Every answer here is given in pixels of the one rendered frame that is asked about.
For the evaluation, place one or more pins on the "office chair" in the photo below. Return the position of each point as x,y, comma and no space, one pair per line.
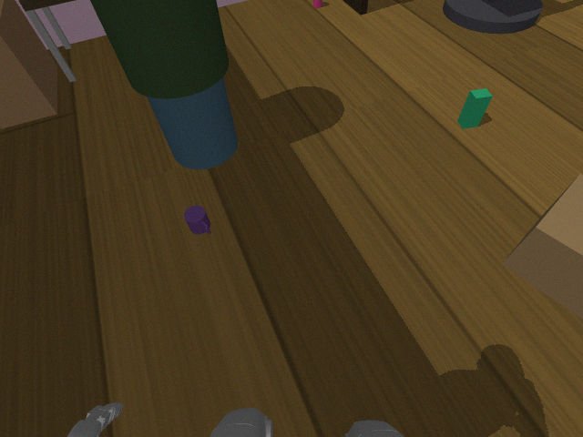
493,16

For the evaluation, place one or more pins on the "potted plant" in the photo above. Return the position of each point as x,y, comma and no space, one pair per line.
174,53

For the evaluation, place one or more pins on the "left robot hand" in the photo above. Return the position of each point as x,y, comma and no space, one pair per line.
97,420

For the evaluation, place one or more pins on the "chair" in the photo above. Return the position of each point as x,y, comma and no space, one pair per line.
30,6

